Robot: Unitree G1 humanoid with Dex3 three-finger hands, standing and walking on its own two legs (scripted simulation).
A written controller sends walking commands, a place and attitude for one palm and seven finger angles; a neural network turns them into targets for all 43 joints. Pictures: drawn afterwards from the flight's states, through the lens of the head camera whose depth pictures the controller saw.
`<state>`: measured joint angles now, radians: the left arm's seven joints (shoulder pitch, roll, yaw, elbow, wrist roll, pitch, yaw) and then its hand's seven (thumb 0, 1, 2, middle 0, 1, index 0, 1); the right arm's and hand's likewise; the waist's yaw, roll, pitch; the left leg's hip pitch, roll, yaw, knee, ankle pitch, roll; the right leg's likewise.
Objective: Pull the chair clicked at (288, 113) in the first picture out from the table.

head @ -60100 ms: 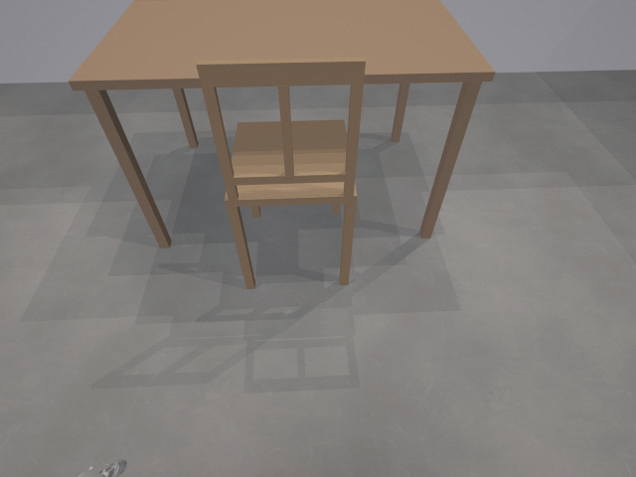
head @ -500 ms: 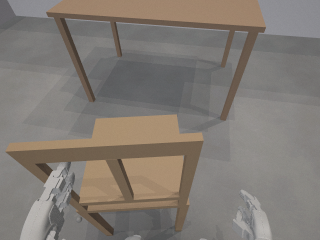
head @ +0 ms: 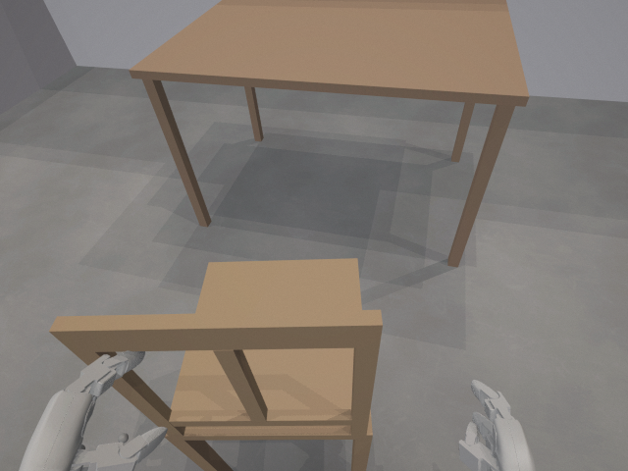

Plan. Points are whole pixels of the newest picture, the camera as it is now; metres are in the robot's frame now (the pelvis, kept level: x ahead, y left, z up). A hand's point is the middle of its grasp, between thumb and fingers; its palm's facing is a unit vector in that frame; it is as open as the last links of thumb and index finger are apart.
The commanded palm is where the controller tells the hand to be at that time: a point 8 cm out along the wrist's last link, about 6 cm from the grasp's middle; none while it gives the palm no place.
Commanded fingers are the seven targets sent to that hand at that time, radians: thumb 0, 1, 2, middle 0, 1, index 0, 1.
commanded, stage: draw the hand back to the body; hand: left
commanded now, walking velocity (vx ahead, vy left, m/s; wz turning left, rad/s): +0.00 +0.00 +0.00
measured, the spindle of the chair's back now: (245, 385) +0.25 +0.14 -0.08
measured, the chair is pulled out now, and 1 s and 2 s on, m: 0.66 0.66 0.66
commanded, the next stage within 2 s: step back with the hand held close in 0.56 s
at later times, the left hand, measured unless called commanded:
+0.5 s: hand (103, 432) +0.14 +0.24 +0.07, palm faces +0.18 -0.80 -0.58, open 5.9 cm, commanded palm +0.13 +0.29 +0.19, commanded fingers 0.00 0.90 0.90 -0.20 -0.30 -0.20 -0.30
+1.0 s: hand (42, 375) +0.16 +0.27 +0.15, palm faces +0.32 -0.78 -0.54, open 7.4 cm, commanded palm +0.10 +0.31 +0.19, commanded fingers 0.00 0.90 0.90 -0.20 -0.30 -0.20 -0.30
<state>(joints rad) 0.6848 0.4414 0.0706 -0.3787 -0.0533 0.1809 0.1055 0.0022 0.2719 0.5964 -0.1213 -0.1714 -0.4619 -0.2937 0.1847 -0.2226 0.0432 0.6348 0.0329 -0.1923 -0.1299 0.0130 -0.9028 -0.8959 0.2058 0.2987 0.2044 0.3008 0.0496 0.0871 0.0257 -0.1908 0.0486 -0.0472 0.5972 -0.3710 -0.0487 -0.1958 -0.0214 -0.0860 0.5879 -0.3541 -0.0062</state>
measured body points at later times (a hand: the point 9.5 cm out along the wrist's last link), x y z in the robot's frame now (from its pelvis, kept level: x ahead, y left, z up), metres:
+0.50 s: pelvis +0.00 -0.01 +0.00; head +0.01 -0.05 +0.45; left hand +0.12 +0.28 +0.10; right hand +0.19 -0.23 -0.10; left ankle -0.03 +0.15 -0.73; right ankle -0.02 -0.11 -0.73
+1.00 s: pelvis -0.04 +0.02 +0.01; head -0.01 +0.00 +0.46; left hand +0.14 +0.31 +0.18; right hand +0.12 -0.24 -0.09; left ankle -0.03 +0.15 -0.73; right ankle -0.02 -0.11 -0.73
